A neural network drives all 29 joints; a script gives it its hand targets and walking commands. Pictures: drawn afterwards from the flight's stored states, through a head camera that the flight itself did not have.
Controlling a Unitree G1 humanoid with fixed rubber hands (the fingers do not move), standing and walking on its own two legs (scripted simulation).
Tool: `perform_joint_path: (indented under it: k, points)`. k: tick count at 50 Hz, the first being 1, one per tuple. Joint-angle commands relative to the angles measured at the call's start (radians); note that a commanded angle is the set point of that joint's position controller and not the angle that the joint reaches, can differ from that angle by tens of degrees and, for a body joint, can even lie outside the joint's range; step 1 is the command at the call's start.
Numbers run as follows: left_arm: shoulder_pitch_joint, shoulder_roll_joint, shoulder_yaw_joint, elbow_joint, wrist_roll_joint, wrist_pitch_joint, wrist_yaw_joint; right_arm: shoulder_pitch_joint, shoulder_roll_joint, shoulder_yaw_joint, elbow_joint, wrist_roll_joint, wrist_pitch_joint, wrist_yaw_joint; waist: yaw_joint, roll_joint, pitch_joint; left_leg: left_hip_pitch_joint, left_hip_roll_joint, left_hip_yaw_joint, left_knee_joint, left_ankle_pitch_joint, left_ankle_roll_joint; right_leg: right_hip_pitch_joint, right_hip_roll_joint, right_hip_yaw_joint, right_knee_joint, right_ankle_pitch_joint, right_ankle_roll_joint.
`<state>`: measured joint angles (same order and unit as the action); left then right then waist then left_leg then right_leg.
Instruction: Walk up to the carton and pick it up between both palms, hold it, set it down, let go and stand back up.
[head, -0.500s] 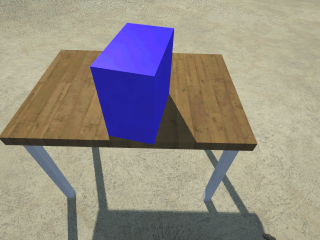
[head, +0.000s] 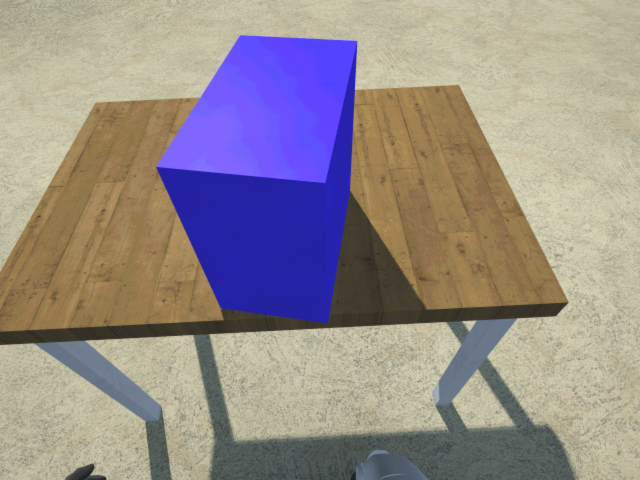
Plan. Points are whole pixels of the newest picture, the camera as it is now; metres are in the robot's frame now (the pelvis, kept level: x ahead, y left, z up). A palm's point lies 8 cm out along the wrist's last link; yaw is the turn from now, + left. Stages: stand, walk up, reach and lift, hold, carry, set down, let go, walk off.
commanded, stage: walk up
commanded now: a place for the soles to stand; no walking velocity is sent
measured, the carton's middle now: (284, 182) +0.52 +0.02 +0.06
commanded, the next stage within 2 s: none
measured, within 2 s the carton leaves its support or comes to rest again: neither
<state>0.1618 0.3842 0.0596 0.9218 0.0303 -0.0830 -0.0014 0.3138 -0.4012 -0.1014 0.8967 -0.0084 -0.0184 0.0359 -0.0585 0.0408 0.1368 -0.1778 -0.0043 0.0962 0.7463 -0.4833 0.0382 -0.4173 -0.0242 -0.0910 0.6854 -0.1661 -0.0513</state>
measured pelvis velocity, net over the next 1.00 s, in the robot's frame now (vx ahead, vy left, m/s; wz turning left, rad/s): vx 0.05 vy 0.03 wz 0.04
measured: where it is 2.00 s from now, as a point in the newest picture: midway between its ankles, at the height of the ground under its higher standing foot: outside the picture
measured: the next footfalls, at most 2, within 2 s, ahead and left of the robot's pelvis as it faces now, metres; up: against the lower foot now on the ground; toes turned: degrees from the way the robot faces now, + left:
left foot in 0.24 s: +0.09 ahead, +0.16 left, +0.00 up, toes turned +2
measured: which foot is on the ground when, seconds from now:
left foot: up 0.00-0.22, down 0.24-1.00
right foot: down 0.00-1.00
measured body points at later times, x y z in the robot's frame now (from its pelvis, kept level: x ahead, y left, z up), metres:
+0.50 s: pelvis +0.05 +0.02 +0.00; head +0.07 +0.04 +0.45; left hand +0.13 +0.34 -0.13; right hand +0.19 -0.29 -0.10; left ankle +0.05 +0.16 -0.71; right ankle +0.10 -0.09 -0.71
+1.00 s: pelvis +0.05 +0.03 +0.03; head +0.06 +0.03 +0.48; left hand +0.13 +0.33 -0.10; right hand +0.19 -0.26 -0.09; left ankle +0.05 +0.16 -0.71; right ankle +0.10 -0.09 -0.71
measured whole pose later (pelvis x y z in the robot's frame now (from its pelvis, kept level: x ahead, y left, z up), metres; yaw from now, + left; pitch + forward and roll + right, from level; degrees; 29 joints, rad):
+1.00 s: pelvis +0.05 +0.03 +0.03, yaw +2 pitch -3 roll +1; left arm 0.04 0.35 0.01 1.14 0.00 -0.01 -0.02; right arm 0.00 -0.33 -0.02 1.13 -0.01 -0.02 0.00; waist 0.02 -0.01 0.08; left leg -0.16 0.03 0.03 0.41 -0.20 -0.03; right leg -0.23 -0.04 -0.05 0.42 -0.15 0.01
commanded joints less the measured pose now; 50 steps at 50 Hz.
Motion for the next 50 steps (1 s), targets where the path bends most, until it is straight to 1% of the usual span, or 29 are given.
perform_joint_path:
  k: [1,2,3,4,6,8,9,11,12,13,14,15,16,18,20,22,24,26,29,32,34,35,36,38,39,43,44,48,50]
  points:
    - [0.116,0.348,0.081,-0.063,-0.018,0.009,0.034,0.006,-0.262,-0.031,-0.056,0.002,0.008,-0.04,0.102,-0.216,-0.172,-0.341,-0.008,-0.2,0.449,-0.144,-0.014,0.33,-0.423,0.643,-0.364,-0.134,-0.267]
    - [0.104,0.312,0.075,-0.081,-0.018,0.006,0.042,0.009,-0.228,-0.025,-0.053,-0.002,0.004,-0.042,0.109,-0.193,-0.182,-0.366,-0.007,-0.203,0.444,-0.124,-0.02,0.339,-0.386,0.567,-0.345,-0.051,-0.254]
    - [0.057,0.303,0.068,-0.086,-0.022,0.009,0.046,0.018,-0.216,-0.026,-0.043,-0.002,0.002,-0.044,0.078,-0.164,-0.15,-0.357,0.025,-0.198,0.451,-0.116,-0.016,0.264,-0.4,0.53,-0.323,-0.059,-0.257]
    - [0.028,0.284,0.066,-0.103,-0.017,0.013,0.046,0.033,-0.218,-0.021,-0.034,0.003,0.001,-0.044,0.073,-0.163,-0.143,-0.335,0.039,-0.197,0.404,-0.077,-0.018,0.25,-0.354,0.453,-0.319,-0.074,-0.207]
    - [0.017,0.264,0.058,-0.096,-0.009,0.007,0.04,0.038,-0.208,-0.016,-0.002,0.005,0.001,-0.043,0.06,-0.118,-0.164,-0.292,0.042,-0.179,0.296,-0.05,-0.022,0.223,-0.315,0.361,-0.248,0.043,-0.184]
    - [-0.041,0.261,0.06,-0.105,0.003,0.023,0.029,0.044,-0.19,-0.008,0.015,0.004,-0.009,-0.045,0.06,-0.268,-0.191,-0.209,0.062,-0.099,0.124,-0.067,-0.02,0.141,-0.276,0.262,-0.236,-0.097,-0.173]
    - [-0.05,0.274,0.053,-0.101,0.0,0.029,0.026,0.039,-0.172,-0.012,0.021,0.003,-0.019,-0.045,0.054,-0.243,-0.166,-0.163,0.059,-0.08,0.025,-0.004,-0.023,0.091,-0.28,0.239,-0.189,0.065,-0.172]
    - [-0.07,0.243,0.032,-0.096,-0.025,0.056,0.014,0.054,-0.163,-0.013,0.06,-0.005,-0.029,-0.057,0.013,-0.2,-0.19,0.008,0.006,-0.023,-0.157,0.242,-0.028,0.007,-0.205,0.129,-0.038,0.071,-0.083]
    - [-0.077,0.208,0.027,-0.093,-0.033,0.06,0.007,0.02,-0.187,-0.019,0.035,-0.02,-0.037,-0.062,0.012,-0.147,-0.155,-0.011,0.044,-0.094,-0.208,0.335,-0.019,-0.027,-0.176,0.106,0.019,0.068,-0.042]
    - [-0.056,0.188,0.02,-0.084,-0.039,0.071,0.004,-0.045,-0.27,-0.027,0.02,-0.033,-0.039,-0.07,0.058,-0.064,-0.153,-0.103,0.2,-0.377,-0.27,0.298,0.037,-0.051,-0.091,0.075,0.083,-0.085,0.017]
    - [-0.083,0.216,0.029,-0.078,-0.043,0.08,0.011,-0.149,-0.341,-0.037,-0.004,-0.02,-0.035,-0.063,0.052,0.105,-0.119,-0.307,0.329,-0.51,-0.33,0.175,0.162,0.055,-0.015,0.065,0.168,-0.336,0.029]
    - [-0.073,0.23,0.028,-0.051,-0.042,0.082,0.013,-0.226,-0.329,-0.033,-0.019,-0.013,-0.036,-0.061,0.082,0.103,-0.072,-0.379,0.338,-0.565,-0.323,0.204,0.211,0.118,-0.033,0.112,0.187,-0.334,0.028]
    - [-0.072,0.219,0.025,-0.025,-0.042,0.076,0.008,-0.258,-0.283,-0.02,-0.013,-0.004,-0.034,-0.065,0.095,0.094,-0.072,-0.385,0.279,-0.397,-0.273,0.261,0.162,0.161,-0.031,0.1,0.128,-0.266,0.019]
    - [-0.04,0.245,0.031,0.003,-0.026,0.059,0.008,-0.26,-0.223,0.0,-0.017,-0.003,-0.026,-0.062,0.094,0.016,-0.134,-0.278,0.156,-0.229,-0.153,0.31,0.044,0.15,-0.092,0.146,-0.025,0.044,0.0]
    - [-0.109,0.25,0.024,0.024,-0.028,0.05,0.004,-0.197,-0.202,0.001,0.031,0.017,-0.028,-0.059,0.042,0.022,-0.203,-0.158,0.116,-0.179,-0.149,0.256,-0.007,0.129,-0.156,0.218,-0.087,0.115,-0.03]
    - [-0.124,0.231,0.007,0.053,-0.042,0.059,0.007,-0.255,-0.204,0.01,0.058,0.007,-0.024,-0.058,0.052,0.096,-0.155,-0.133,0.152,-0.217,-0.213,0.303,0.009,0.103,-0.118,0.16,-0.079,0.089,-0.003]
    - [-0.108,0.217,0.004,0.076,-0.042,0.058,0.01,-0.297,-0.208,0.021,0.064,0.008,-0.019,-0.055,0.072,0.068,-0.194,-0.114,0.167,-0.231,-0.212,0.347,0.014,0.161,-0.099,0.13,-0.104,0.094,0.01]
    - [-0.107,0.24,0.008,0.1,-0.028,0.055,0.008,-0.28,-0.21,0.022,0.091,0.017,-0.019,-0.056,0.058,-0.041,-0.189,-0.089,0.149,-0.2,-0.191,0.363,0.002,0.179,-0.116,0.128,-0.118,0.174,0.004]
    - [-0.113,0.22,-0.002,0.129,-0.038,0.056,0.01,-0.347,-0.197,0.026,0.107,0.015,-0.017,-0.054,0.066,0.031,-0.23,-0.036,0.151,-0.179,-0.231,0.403,0.003,0.198,-0.132,0.14,-0.146,0.187,0.002]
    - [-0.142,0.186,-0.012,0.14,-0.035,0.061,0.005,-0.348,-0.197,0.032,0.126,0.009,-0.021,-0.056,0.056,0.014,-0.247,0.003,0.148,-0.189,-0.27,0.475,0.0,0.227,-0.125,0.134,-0.166,0.252,0.019]
    - [-0.135,0.202,-0.014,0.151,-0.034,0.063,0.006,-0.394,-0.198,0.035,0.138,0.011,-0.015,-0.05,0.071,-0.062,-0.183,-0.026,0.157,-0.206,-0.296,0.411,0.007,0.197,-0.119,0.136,-0.204,0.152,0.022]
    - [-0.137,0.193,-0.019,0.154,-0.036,0.062,0.007,-0.382,-0.195,0.026,0.134,0.013,-0.016,-0.052,0.073,-0.057,-0.208,-0.002,0.164,-0.201,-0.329,0.416,-0.002,0.218,-0.127,0.139,-0.228,0.12,0.016]
    - [-0.158,0.193,-0.015,0.158,-0.036,0.063,0.002,-0.409,-0.178,0.035,0.142,0.006,-0.013,-0.05,0.07,0.017,-0.173,0.014,0.148,-0.169,-0.329,0.389,-0.014,0.179,-0.134,0.159,-0.246,0.133,0.006]
    - [-0.153,0.199,-0.011,0.153,-0.034,0.058,-0.002,-0.413,-0.173,0.031,0.137,0.008,-0.013,-0.048,0.082,-0.008,-0.187,-0.019,0.137,-0.17,-0.342,0.347,-0.015,0.231,-0.143,0.162,-0.281,0.135,0.011]
    - [-0.177,0.195,-0.014,0.155,-0.031,0.057,0.0,-0.397,-0.172,0.041,0.148,0.007,-0.013,-0.045,0.067,-0.076,-0.195,-0.033,0.136,-0.187,-0.368,0.281,-0.01,0.232,-0.141,0.155,-0.308,0.065,0.015]
    - [-0.177,0.187,-0.017,0.168,-0.025,0.058,-0.01,-0.389,-0.156,0.039,0.147,0.005,-0.016,-0.041,0.065,-0.039,-0.183,-0.016,0.126,-0.17,-0.401,0.331,-0.026,0.25,-0.144,0.164,-0.363,0.065,0.027]
    - [-0.188,0.189,-0.012,0.164,-0.027,0.059,-0.003,-0.387,-0.141,0.05,0.179,0.01,-0.014,-0.04,0.066,-0.105,-0.158,-0.004,0.132,-0.158,-0.423,0.305,-0.028,0.24,-0.144,0.163,-0.365,0.061,0.025]
    - [-0.168,0.161,-0.017,0.156,-0.027,0.059,-0.007,-0.387,-0.155,0.046,0.171,0.002,-0.019,-0.042,0.073,-0.029,-0.189,-0.011,0.134,-0.176,-0.473,0.269,-0.027,0.277,-0.127,0.151,-0.387,0.035,0.04]
    - [-0.166,0.251,0.022,0.129,-0.02,0.097,-0.015,-0.327,-0.239,0.01,0.179,0.014,-0.014,-0.062,0.064,-0.093,-0.16,-0.018,0.16,-0.177,-0.388,0.48,-0.015,0.235,-0.097,0.13,-0.281,0.176,0.023]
